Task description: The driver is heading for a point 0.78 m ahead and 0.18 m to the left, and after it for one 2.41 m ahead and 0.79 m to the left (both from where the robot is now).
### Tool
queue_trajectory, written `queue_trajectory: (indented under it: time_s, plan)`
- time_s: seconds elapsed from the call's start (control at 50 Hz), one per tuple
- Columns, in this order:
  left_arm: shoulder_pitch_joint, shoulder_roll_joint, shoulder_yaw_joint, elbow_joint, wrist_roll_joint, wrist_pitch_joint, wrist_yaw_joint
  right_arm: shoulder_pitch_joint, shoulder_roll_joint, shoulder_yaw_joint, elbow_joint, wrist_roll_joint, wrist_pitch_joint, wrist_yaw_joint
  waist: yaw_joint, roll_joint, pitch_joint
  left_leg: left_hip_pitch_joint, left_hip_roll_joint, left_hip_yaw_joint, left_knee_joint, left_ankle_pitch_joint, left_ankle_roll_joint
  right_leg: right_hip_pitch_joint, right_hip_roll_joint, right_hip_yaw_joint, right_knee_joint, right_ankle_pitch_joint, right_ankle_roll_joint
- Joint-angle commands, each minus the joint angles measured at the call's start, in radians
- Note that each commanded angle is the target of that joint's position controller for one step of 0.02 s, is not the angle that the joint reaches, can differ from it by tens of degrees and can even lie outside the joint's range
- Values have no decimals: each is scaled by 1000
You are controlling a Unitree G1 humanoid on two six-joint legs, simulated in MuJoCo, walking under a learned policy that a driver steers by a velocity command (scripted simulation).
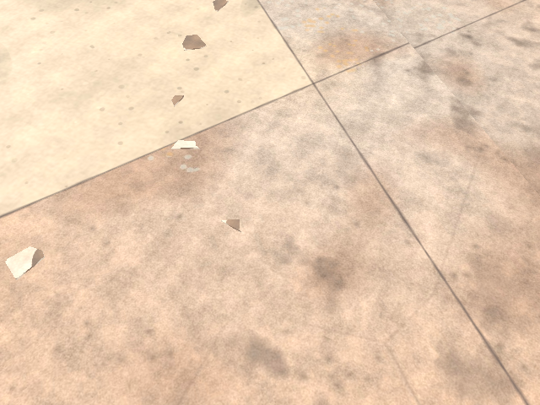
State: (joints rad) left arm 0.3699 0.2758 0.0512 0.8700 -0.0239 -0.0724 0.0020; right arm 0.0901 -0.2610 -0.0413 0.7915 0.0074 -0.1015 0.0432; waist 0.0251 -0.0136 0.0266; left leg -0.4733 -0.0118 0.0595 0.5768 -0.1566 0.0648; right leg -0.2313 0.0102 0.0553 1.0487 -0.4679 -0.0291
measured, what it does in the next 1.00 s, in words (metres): walks ahead, turning left: right foot, then left foot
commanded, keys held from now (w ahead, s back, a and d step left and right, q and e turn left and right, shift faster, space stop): w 0.28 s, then w+q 0.58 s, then q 0.14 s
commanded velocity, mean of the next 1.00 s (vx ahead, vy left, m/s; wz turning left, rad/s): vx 0.48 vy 0.00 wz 0.29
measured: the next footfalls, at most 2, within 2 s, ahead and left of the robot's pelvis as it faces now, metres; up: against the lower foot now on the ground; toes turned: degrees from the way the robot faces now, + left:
right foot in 0.46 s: +0.43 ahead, -0.14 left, +0.00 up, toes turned +3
left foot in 1.00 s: +0.64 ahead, +0.17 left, +0.00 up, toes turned +24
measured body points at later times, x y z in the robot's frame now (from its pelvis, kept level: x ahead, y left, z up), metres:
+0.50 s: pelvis +0.28 -0.04 +0.00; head +0.32 -0.04 +0.45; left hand +0.49 +0.21 -0.08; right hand +0.27 -0.31 -0.14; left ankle +0.10 +0.09 -0.70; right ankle +0.40 -0.14 -0.72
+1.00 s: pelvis +0.52 +0.03 -0.01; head +0.55 +0.06 +0.44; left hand +0.46 +0.32 -0.14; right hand +0.80 -0.13 -0.09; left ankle +0.61 +0.15 -0.73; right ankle +0.40 -0.15 -0.71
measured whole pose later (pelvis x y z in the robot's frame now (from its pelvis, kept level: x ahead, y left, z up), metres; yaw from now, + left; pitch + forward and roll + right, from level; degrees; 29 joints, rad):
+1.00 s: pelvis +0.52 +0.03 -0.01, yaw +21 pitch +2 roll -3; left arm 0.29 0.28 0.08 0.89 -0.02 -0.05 0.02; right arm 0.07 -0.27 -0.07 0.70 0.01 -0.03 0.05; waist 0.05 0.03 0.05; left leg -0.52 0.02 0.05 0.59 -0.06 0.11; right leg 0.01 -0.09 -0.28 0.56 -0.45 0.06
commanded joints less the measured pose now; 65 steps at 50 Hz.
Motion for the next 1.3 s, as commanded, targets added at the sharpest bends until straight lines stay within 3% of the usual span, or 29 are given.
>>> queue_trajectory:
  time_s: [0.02,0.06,0.12,0.26,0.36,0.42,0.44,0.46,0.48,0.5,0.52,0.54,0.56,0.6,0.7,0.8,0.88,0.94,0.96,0.98,1.0,1.02,1.04,1.06,1.08,1.1,1.16,1.22,1.3]
  plan:
    - [-92,126,22,-119,-7,-43,1,162,-126,-33,-3,-2,3,-9,-86,64,-108,480,308,-467,-327,-111,183,-507,-102,28,224,106,-22]
    - [-57,102,28,-107,10,-19,8,109,-91,-23,-8,-18,-6,-4,-24,95,-69,316,247,-353,-384,5,165,-386,-149,34,131,189,-18]
    - [-49,67,24,-105,15,4,14,131,-119,-30,16,-12,-19,-8,-3,87,-43,261,231,-255,-438,136,187,-387,-160,16,47,252,9]
    - [-284,28,10,-162,17,-12,-1,236,-155,-36,63,3,1,-37,-78,65,7,348,187,-122,-455,209,137,-437,-129,-33,-358,571,30]
    - [-426,36,7,-218,8,-31,-30,324,-166,-39,104,14,28,-43,-117,71,51,467,239,-183,-382,191,139,-442,-86,-33,-513,513,22]
    - [-367,79,21,-210,8,-47,-39,295,-191,-51,101,18,40,-53,-59,102,17,494,264,-232,-294,272,114,-311,-58,-31,-568,420,-4]
    - [-278,103,35,-186,11,-51,-34,268,-193,-51,95,19,43,-54,-3,104,-31,473,236,-215,-201,391,95,-172,-33,-55,-601,413,-23]
    - [-121,156,60,-142,18,-53,-24,263,-161,-40,87,11,42,-53,65,83,-147,389,174,-176,-15,419,63,79,-55,-42,-581,436,-58]
    - [63,236,79,-122,34,-49,-11,263,-90,-14,53,-16,39,-52,125,-52,-322,179,85,-117,317,126,19,392,-266,174,-546,441,-122]
    - [79,270,84,-102,38,-40,-17,402,3,9,43,12,19,-46,48,-338,-436,-172,-44,-123,605,-430,-23,651,-453,602,-668,239,-255]
    - [51,159,57,-119,32,-39,-15,346,-121,-19,61,37,11,-46,83,-204,-355,-262,16,-211,714,-413,-21,578,-421,591,-721,130,-219]
    - [-14,116,43,-125,25,-40,-11,261,-160,-34,36,45,10,-47,76,-145,-221,-301,56,-190,722,-315,-16,450,-393,430,-739,162,-177]
    - [-79,98,35,-126,27,-41,-12,224,-143,-34,31,37,14,-51,46,-70,-153,-261,99,-174,694,-232,-23,318,-355,325,-770,251,-159]
    - [-152,64,28,-116,36,-47,-15,230,-110,-43,28,26,36,-49,-10,-95,-75,-176,146,-177,623,-142,-32,152,-298,169,-842,340,-144]
    - [-163,94,45,-76,38,-59,-3,180,-61,-43,-16,19,78,-46,-36,-52,-5,-222,162,-170,510,-17,-57,89,-289,-29,-919,496,-164]
    - [-135,135,57,-51,33,-42,13,34,-41,-31,-68,13,67,-16,10,-32,32,-208,144,-99,234,185,-51,135,-270,-178,-928,517,-138]
    - [-99,165,69,-27,15,-17,18,-71,-46,-29,-125,11,68,6,37,-27,76,-221,125,-43,107,136,-22,244,-301,-234,-873,605,-117]
    - [-132,204,79,-35,-5,11,29,-2,-91,-53,-140,0,70,15,-23,-78,2,-68,32,43,72,16,20,290,-297,-270,-663,1071,-74]
    - [-152,211,81,-42,-13,20,32,110,-124,-73,-115,4,69,15,-84,-78,-60,66,-14,64,27,31,45,276,-274,-283,-511,1151,-52]
    - [-157,193,73,-47,-16,21,31,250,-183,-105,-79,3,70,1,-156,-40,-137,282,-52,50,-61,163,79,191,-223,-299,-297,1048,-5]
    - [-114,111,47,-72,33,13,25,304,-286,-129,-71,1,79,-26,-135,163,-212,553,131,-205,-42,552,141,-87,-144,-295,31,408,65]
    - [-14,43,18,-106,50,-9,15,225,-359,-125,-132,-26,73,-27,-28,309,-390,794,396,-735,-100,752,391,-388,52,-128,381,-244,124]
    - [-74,138,36,-96,18,-23,6,239,-290,-109,-154,-21,70,-12,-109,127,-488,780,386,-709,-157,681,384,-414,3,49,429,-210,105]
    - [-153,143,36,-126,-7,-25,7,188,-238,-96,-156,-10,64,-10,-95,93,-358,675,338,-567,-164,593,336,-465,-32,34,390,-124,82]
    - [-172,131,36,-115,9,-19,21,133,-197,-87,-154,9,61,-13,-60,15,-229,522,272,-460,-180,520,272,-470,-75,23,298,-45,80]
    - [-179,143,42,-111,27,-5,35,91,-163,-77,-161,13,64,-21,-35,29,-181,405,237,-409,-200,482,240,-430,-101,25,225,6,79]
    - [-148,126,45,-118,37,30,40,65,-176,-79,-183,-17,71,-33,12,64,-171,232,194,-357,-234,556,231,-311,-81,15,136,72,88]
    - [-177,107,38,-134,42,41,48,84,-197,-86,-186,-6,78,-52,5,74,-192,239,177,-354,-223,539,217,-338,-57,26,20,132,110]
    - [-259,106,35,-164,34,55,47,81,-197,-83,-200,4,108,-76,-21,110,-172,239,144,-412,-231,205,168,-357,-35,53,-132,220,124]
Over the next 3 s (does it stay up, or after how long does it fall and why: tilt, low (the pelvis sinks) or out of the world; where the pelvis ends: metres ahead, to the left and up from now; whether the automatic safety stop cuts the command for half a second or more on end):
stays up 0.72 0.05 0.01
